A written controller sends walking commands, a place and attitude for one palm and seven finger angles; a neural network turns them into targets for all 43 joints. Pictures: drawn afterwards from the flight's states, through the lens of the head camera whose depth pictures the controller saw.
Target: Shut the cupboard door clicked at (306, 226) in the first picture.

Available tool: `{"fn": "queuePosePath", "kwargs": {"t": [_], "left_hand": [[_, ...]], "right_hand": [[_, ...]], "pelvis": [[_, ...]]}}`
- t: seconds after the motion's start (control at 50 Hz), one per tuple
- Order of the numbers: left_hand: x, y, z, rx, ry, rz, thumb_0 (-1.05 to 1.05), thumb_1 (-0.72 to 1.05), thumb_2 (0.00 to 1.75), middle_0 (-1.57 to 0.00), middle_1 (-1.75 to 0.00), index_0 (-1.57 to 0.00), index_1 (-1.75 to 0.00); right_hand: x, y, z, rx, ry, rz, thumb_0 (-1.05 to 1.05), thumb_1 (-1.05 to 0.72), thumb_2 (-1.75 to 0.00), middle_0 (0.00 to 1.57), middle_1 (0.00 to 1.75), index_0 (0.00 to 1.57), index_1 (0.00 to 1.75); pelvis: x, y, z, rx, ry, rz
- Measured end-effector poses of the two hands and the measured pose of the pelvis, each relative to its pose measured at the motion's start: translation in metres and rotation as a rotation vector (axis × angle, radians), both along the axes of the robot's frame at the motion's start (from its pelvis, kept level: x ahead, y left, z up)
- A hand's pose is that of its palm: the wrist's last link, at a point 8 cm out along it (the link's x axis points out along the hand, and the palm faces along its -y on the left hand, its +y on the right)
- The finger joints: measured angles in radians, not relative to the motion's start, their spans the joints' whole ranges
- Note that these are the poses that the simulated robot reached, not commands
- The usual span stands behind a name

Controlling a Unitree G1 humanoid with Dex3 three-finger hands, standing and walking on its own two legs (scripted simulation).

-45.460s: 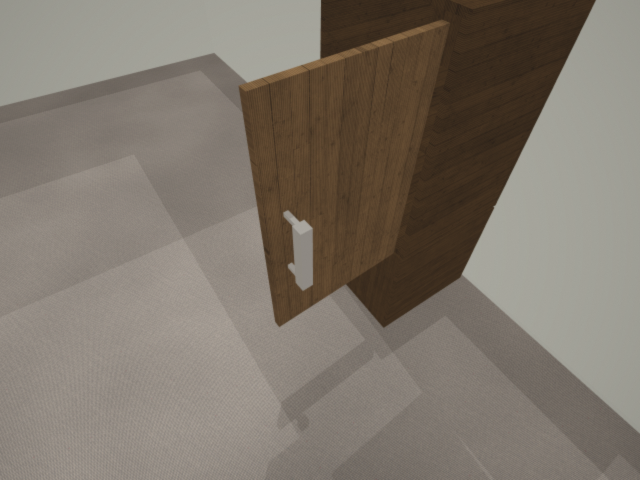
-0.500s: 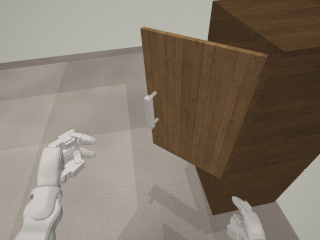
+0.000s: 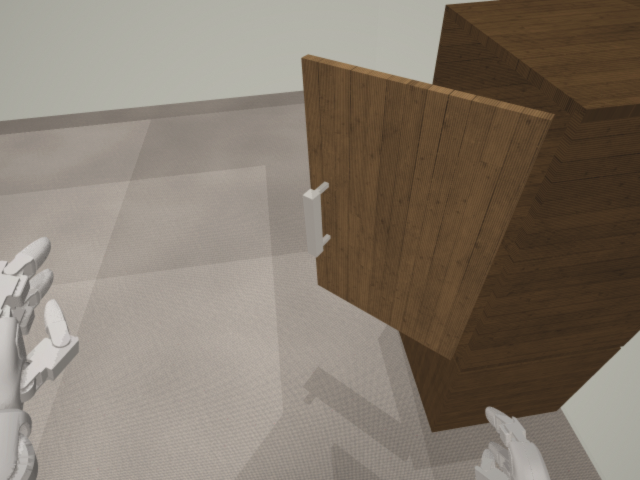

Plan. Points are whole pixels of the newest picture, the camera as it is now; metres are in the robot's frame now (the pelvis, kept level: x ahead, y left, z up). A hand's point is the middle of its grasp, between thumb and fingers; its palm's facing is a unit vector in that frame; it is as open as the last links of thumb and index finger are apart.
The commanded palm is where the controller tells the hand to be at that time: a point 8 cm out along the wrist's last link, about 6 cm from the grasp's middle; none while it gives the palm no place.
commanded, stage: draw the hand back to the body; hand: left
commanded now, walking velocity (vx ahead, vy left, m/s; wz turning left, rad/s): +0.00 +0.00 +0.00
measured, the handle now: (319, 219) +0.62 +0.10 -0.07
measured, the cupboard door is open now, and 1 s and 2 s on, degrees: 45 45 45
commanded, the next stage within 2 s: step back with the hand held close in 0.16 s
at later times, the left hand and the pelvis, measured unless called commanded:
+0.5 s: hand (75, 342) +0.19 +0.27 +0.15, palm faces +0.39 -0.78 -0.49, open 7.4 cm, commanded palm +0.13 +0.31 +0.17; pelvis -0.02 +0.01 +0.00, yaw -1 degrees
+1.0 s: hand (1, 437) +0.10 +0.28 +0.15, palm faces +0.48 -0.75 -0.46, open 7.4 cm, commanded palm +0.04 +0.31 +0.17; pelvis -0.10 +0.01 -0.02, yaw +1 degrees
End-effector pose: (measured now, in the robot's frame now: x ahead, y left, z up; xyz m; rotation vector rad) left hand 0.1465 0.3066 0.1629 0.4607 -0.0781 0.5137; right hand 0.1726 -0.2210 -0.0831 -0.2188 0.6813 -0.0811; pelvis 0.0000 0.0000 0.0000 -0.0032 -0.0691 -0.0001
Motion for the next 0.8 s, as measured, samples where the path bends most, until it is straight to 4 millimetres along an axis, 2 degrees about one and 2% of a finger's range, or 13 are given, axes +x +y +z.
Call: {"fn": "queuePosePath", "kwargs": {"t": [0.08,0.24,0.38,0.52,0.68,0.8], "left_hand": [[0.003,-0.009,0.000,-0.004,-0.014,-0.041,0.02,0.89,0.89,-0.23,-0.32,-0.23,-0.32],[0.003,-0.009,0.023,0.074,-0.081,-0.069,0.02,0.89,0.89,-0.22,-0.30,-0.22,-0.31],[0.003,-0.003,0.017,0.083,-0.041,-0.064,0.01,0.89,0.89,-0.21,-0.30,-0.21,-0.30],[0.003,-0.001,0.009,0.108,0.018,-0.130,0.02,0.89,0.89,-0.22,-0.30,-0.21,-0.30],[-0.016,0.011,0.026,0.194,-0.034,-0.154,0.02,0.89,0.89,-0.22,-0.30,-0.22,-0.30],[-0.043,0.017,0.018,0.180,-0.065,-0.124,0.01,0.89,0.89,-0.22,-0.30,-0.21,-0.30]], "right_hand": [[-0.005,-0.003,0.003,-0.010,-0.014,-0.010,0.02,-0.90,-0.90,0.20,0.30,0.20,0.30],[-0.007,-0.003,0.006,0.010,-0.049,-0.028,0.02,-0.90,-0.90,0.20,0.30,0.20,0.30],[-0.012,-0.006,0.001,0.015,-0.013,-0.037,0.02,-0.90,-0.90,0.20,0.30,0.20,0.30],[-0.026,-0.014,-0.001,-0.030,0.048,-0.101,0.02,-0.90,-0.90,0.20,0.30,0.20,0.30],[-0.046,-0.009,0.004,-0.041,0.037,-0.133,0.02,-0.90,-0.90,0.20,0.30,0.20,0.30],[-0.065,-0.003,0.005,-0.034,0.008,-0.116,0.02,-0.90,-0.90,0.20,0.30,0.20,0.30]], "pelvis": [[0.000,-0.001,0.000,0.000,-0.002,-0.004],[-0.002,-0.002,0.000,-0.002,-0.013,-0.013],[-0.008,0.000,0.000,-0.012,0.027,-0.012],[-0.017,0.012,-0.002,-0.007,0.068,-0.015],[-0.037,0.019,-0.006,0.000,0.066,-0.024],[-0.060,0.019,-0.012,-0.002,0.056,-0.021]]}}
